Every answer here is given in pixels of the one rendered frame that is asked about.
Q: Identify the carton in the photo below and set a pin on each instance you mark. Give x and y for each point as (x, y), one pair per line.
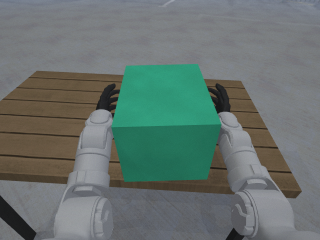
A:
(165, 124)

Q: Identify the robot right upper arm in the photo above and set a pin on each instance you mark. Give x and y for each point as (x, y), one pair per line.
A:
(264, 214)

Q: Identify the robot right forearm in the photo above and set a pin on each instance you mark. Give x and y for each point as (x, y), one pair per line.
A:
(245, 171)

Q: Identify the robot left upper arm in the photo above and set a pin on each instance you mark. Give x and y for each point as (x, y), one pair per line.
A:
(84, 218)

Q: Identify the table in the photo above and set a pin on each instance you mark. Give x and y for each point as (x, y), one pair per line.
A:
(41, 121)

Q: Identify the right robot hand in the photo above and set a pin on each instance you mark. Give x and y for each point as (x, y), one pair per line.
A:
(222, 100)

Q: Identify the robot left forearm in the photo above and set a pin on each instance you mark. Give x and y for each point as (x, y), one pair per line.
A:
(90, 175)

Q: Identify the left robot hand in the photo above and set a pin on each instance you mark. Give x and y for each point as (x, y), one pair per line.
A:
(105, 100)

